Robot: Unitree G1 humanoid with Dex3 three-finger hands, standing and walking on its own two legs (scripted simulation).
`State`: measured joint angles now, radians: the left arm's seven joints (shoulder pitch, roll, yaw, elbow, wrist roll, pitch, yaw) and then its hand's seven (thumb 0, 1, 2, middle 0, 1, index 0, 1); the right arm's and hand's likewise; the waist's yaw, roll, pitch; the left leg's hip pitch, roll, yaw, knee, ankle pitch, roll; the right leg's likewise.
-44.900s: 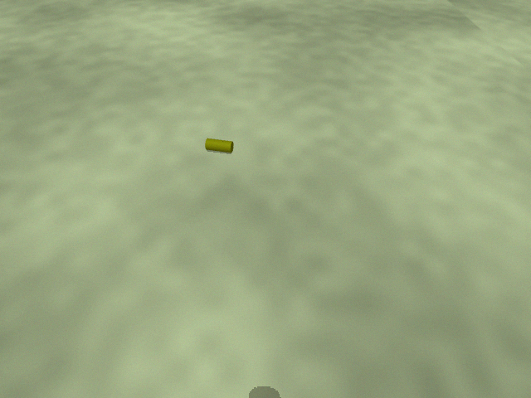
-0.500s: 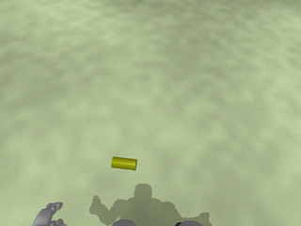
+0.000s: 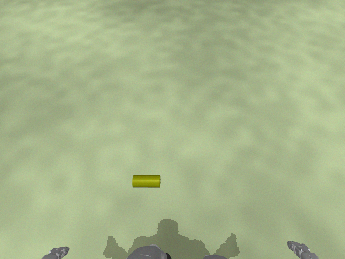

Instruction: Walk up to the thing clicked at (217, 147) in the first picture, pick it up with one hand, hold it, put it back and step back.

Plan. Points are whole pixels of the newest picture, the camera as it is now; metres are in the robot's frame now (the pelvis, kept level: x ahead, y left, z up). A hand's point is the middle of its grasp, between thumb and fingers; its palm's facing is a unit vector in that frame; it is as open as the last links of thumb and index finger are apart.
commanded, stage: step back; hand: left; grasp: from above
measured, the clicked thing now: (146, 181) +0.56 +0.21 -0.72
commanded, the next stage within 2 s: none
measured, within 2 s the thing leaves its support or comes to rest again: neither
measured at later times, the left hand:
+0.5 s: hand out of the picture -0.02 +0.27 -0.15, palm faces +0.05 -0.95 -0.32, open 7.4 cm
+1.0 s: hand out of the picture -0.18 +0.23 -0.13, palm faces +0.01 -0.91 -0.40, open 7.4 cm
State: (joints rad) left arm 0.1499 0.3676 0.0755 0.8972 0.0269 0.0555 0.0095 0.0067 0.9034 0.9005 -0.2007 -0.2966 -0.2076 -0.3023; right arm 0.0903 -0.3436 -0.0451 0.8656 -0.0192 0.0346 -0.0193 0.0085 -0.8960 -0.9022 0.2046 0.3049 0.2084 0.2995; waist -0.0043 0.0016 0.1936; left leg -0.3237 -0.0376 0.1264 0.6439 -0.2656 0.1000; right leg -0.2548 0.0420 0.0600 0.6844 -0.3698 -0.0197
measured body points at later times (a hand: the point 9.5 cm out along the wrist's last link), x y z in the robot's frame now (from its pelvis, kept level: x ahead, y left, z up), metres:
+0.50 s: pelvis -0.13 +0.01 +0.01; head -0.08 +0.04 +0.46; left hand -0.02 +0.31 -0.12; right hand -0.03 -0.30 -0.09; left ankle -0.14 +0.12 -0.72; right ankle -0.07 -0.13 -0.67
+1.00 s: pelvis -0.27 -0.04 +0.01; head -0.22 -0.04 +0.45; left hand -0.18 +0.28 -0.10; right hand -0.16 -0.36 -0.11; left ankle -0.31 +0.09 -0.67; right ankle -0.22 -0.17 -0.72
